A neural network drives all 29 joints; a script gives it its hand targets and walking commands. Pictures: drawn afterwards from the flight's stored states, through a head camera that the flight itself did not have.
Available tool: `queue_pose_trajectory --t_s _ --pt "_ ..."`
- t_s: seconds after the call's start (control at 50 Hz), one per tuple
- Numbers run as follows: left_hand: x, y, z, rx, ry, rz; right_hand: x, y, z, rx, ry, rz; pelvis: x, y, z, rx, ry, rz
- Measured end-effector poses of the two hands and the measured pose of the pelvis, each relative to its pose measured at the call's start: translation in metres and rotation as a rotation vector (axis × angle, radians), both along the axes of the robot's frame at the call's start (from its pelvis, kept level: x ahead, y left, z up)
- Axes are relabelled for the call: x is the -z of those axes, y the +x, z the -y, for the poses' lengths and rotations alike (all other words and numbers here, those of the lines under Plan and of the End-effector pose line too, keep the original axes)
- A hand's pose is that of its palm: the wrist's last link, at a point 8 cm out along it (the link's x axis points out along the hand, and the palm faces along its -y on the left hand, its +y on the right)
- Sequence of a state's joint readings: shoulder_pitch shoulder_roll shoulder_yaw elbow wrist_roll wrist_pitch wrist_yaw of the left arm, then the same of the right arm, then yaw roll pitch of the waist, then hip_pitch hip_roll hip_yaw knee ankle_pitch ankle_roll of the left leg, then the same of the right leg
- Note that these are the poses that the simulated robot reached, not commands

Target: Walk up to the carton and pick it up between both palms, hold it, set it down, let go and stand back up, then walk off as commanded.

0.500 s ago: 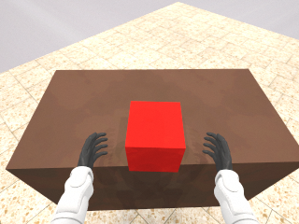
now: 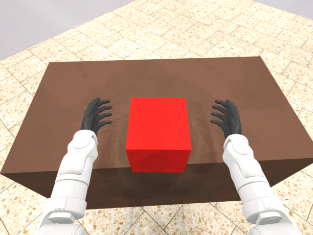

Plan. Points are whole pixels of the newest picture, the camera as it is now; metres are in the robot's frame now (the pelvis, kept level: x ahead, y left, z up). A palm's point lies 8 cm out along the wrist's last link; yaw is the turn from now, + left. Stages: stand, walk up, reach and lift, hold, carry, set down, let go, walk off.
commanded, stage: reach and lift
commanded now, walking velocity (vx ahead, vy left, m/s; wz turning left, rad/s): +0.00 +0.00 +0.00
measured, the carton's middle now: (158, 136) +0.40 +0.01 -0.06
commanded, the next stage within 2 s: none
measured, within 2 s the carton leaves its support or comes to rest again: neither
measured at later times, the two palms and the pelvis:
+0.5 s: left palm (101, 130) +0.38 +0.17 +0.02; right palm (219, 135) +0.36 -0.16 +0.01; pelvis -0.01 +0.00 -0.01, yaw +1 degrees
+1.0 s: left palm (111, 147) +0.37 +0.16 -0.07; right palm (213, 147) +0.36 -0.17 -0.06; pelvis -0.05 +0.01 -0.08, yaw +0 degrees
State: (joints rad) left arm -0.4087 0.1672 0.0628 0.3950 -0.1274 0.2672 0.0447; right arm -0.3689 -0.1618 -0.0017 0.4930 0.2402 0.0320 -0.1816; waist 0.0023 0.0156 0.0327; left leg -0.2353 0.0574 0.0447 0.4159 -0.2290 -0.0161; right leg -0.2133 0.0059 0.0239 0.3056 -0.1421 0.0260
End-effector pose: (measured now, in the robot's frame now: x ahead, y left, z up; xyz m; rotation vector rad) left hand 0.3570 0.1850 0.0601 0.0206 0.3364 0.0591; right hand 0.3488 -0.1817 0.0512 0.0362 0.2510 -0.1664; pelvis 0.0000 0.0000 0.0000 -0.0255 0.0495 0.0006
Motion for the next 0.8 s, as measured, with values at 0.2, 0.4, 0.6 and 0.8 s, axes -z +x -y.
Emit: queue_pose_trajectory --t_s 0.2,0.4,0.6,0.8 --pt "-0.007 0.029 0.002 -0.015 -0.01 0.021 -0.013 0.027 -0.001 -0.001 -0.005 0.01 0.001 -0.002 0.008 -0.013 -0.001 -0.063" --pt "0.012 0.035 0.009 0.001 -0.006 0.019 0.005 0.027 -0.012 -0.002 -0.03 -0.035 0.003 -0.005 0.008 -0.021 -0.002 -0.098" --pt "0.079 0.005 0.016 -0.02 0.002 -0.038 0.079 -0.006 -0.025 -0.001 -0.006 -0.138 0.02 -0.011 0.001 -0.027 -0.014 -0.199" --pt "0.119 0.006 0.018 -0.024 0.022 -0.007 0.113 -0.002 -0.022 -0.004 -0.007 -0.082 0.056 -0.031 -0.006 -0.015 -0.026 -0.344"
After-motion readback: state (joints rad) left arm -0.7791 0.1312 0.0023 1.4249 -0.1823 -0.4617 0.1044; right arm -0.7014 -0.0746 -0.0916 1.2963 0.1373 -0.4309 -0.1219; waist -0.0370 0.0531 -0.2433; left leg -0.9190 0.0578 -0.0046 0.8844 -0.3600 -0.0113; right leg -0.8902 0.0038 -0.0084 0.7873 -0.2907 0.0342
